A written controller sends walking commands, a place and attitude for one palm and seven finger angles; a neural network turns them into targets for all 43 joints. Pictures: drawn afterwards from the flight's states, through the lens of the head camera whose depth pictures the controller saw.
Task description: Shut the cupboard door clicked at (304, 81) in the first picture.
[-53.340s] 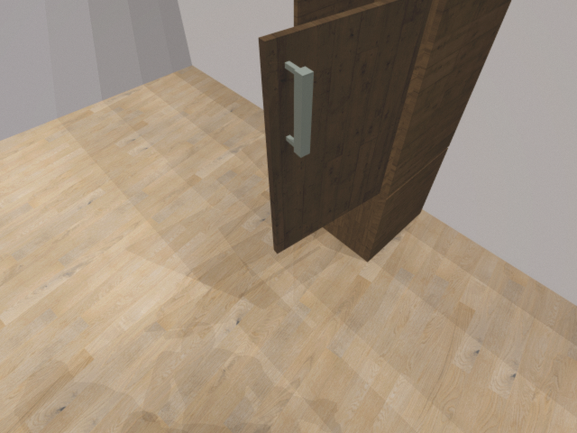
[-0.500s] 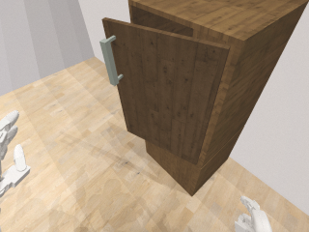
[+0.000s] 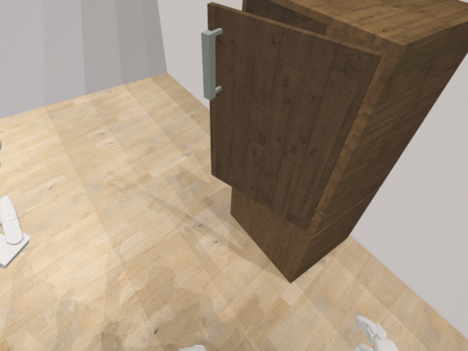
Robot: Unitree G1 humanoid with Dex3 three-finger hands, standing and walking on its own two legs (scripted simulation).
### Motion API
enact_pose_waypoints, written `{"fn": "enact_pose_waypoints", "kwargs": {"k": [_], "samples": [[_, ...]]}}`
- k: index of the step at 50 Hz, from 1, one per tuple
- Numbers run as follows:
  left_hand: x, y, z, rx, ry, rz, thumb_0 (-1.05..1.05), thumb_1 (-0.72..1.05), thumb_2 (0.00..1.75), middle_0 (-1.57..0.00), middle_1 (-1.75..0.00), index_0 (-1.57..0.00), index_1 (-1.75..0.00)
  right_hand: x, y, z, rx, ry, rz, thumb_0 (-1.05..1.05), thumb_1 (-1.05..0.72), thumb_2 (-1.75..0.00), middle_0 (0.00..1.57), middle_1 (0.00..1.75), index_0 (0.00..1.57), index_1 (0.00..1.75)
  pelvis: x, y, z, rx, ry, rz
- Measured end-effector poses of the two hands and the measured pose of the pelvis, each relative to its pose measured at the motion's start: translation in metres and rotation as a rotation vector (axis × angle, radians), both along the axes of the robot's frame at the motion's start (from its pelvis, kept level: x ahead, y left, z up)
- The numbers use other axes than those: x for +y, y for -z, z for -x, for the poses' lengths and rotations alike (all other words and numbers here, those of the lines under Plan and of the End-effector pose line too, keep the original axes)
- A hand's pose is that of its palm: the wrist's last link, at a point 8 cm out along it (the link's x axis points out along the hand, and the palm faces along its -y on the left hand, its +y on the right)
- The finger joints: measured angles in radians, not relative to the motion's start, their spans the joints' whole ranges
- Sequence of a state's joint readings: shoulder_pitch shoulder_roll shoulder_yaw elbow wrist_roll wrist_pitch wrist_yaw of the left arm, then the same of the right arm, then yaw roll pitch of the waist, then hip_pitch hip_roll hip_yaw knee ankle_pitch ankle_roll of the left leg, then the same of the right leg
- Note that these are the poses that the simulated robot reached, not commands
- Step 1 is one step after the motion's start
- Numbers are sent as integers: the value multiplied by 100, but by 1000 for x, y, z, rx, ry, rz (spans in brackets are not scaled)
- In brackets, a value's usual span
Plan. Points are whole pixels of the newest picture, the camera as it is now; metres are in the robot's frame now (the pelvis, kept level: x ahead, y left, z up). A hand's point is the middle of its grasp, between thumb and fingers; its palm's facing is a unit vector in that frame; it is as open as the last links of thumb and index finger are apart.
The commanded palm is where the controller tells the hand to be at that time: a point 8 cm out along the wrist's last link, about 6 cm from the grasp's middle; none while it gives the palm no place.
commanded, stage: step back with the hand held close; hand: left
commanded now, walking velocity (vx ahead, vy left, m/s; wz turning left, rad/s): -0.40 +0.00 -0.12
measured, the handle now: (214, 64) +0.75 +0.10 +0.14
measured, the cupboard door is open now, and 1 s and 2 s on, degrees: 17 17 17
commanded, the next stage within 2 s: stop stepping back and stand still in 0.40 s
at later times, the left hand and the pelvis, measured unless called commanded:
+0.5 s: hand out of the picture +0.09 +0.28 +0.20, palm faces +0.41 -0.84 -0.35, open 7.4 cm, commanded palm +0.05 +0.32 +0.19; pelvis -0.12 +0.03 +0.00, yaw -7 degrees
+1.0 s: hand out of the picture -0.02 +0.32 +0.21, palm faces +0.35 -0.83 -0.44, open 7.4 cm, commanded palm -0.05 +0.36 +0.19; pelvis -0.24 +0.09 +0.02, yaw -10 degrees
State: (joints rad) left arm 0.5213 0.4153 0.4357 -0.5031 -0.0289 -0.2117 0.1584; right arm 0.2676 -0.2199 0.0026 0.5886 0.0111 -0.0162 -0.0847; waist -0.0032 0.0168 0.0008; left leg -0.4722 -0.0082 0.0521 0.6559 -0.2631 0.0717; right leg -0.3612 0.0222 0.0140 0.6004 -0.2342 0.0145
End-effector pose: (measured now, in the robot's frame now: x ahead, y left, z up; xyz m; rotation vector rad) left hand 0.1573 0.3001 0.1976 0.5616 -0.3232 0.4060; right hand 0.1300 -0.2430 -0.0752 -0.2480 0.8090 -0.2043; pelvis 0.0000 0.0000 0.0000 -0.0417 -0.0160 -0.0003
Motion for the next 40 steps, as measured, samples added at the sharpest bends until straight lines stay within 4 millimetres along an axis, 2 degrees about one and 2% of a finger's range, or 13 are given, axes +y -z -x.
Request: {"fn": "enact_pose_waypoints", "kwargs": {"k": [5,13,18,22,24,28,31,34,37,40], "samples": [[8,-6,24,-44,-18,-4,1,89,90,-21,-30,-22,-30,6,1,10,-3,-21,4,2,-90,-90,20,30,21,30,8,1,16,4,7,-3],[30,0,36,-73,12,16,1,89,90,-21,-30,-22,-30,27,-5,31,-67,-12,19,2,-90,-90,20,30,21,30,24,5,52,-9,-14,61],[33,-10,70,-111,50,-1,1,89,90,-21,-30,-22,-30,41,-14,47,-116,-26,-18,2,-90,-90,20,30,21,30,25,4,75,25,25,61],[26,-7,97,-105,80,6,1,89,90,-21,-30,-21,-30,46,-15,64,-157,-53,-31,2,-90,-90,20,30,21,30,27,7,106,55,81,29],[23,-6,105,-108,101,40,1,89,90,-21,-30,-21,-30,48,-15,81,-130,-47,-26,1,-90,-90,20,30,21,30,31,2,120,33,107,25],[27,-11,110,-135,145,84,1,89,90,-21,-30,-22,-30,51,-25,124,-77,17,-3,1,-90,-90,20,30,21,30,42,-9,132,22,144,-26],[36,-10,105,-151,182,84,1,89,90,-21,-30,-22,-30,48,-25,152,-106,79,37,2,-90,-90,21,30,21,30,57,-1,147,27,124,-4],[44,-4,105,-94,195,84,1,89,90,-21,-30,-21,-30,51,-26,187,-105,141,31,2,-90,-90,20,30,21,30,67,-4,172,4,137,-16],[48,0,121,8,209,60,1,89,90,-21,-30,-21,-30,58,-30,225,-94,186,15,2,-90,-90,20,30,21,30,71,-12,190,2,159,-7],[44,-5,148,70,232,29,1,89,90,-21,-30,-21,-30,63,-30,262,-46,204,-4,2,-90,-90,20,30,21,30,71,-21,205,14,160,1]]}}
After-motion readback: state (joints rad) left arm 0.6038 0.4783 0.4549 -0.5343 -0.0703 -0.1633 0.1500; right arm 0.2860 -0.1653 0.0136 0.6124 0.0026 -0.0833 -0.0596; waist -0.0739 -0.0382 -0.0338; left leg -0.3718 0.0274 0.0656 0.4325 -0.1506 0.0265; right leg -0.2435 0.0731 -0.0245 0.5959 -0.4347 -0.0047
